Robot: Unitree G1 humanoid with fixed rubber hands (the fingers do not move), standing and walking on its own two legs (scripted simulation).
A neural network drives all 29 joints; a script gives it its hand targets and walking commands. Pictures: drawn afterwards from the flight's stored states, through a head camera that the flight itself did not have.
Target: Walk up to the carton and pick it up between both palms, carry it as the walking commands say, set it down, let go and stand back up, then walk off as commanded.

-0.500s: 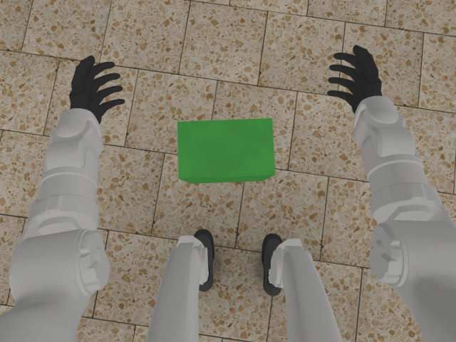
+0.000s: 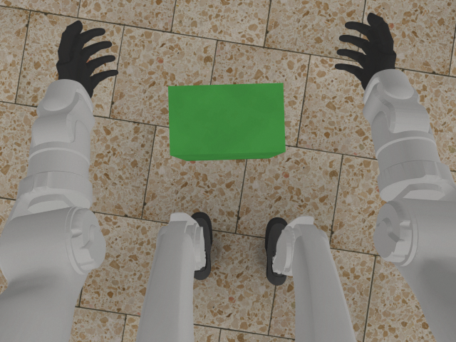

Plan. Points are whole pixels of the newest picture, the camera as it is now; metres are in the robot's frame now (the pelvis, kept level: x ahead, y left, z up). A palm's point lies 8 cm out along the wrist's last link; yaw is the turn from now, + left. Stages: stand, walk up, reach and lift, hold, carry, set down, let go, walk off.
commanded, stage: reach and lift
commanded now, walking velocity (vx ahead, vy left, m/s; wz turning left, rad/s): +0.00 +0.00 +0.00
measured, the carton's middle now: (226, 128) +0.49 +0.04 -0.43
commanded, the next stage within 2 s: none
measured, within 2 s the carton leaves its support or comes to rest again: neither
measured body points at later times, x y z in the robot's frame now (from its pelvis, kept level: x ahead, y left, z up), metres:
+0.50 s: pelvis -0.02 +0.00 -0.13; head +0.33 +0.02 +0.16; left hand +0.50 +0.26 -0.27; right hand +0.53 -0.18 -0.27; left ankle +0.10 +0.11 -0.52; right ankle +0.09 -0.13 -0.52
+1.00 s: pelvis -0.03 +0.00 -0.19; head +0.34 +0.02 +0.06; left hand +0.50 +0.25 -0.37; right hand +0.53 -0.18 -0.36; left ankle +0.10 +0.11 -0.52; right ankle +0.09 -0.13 -0.52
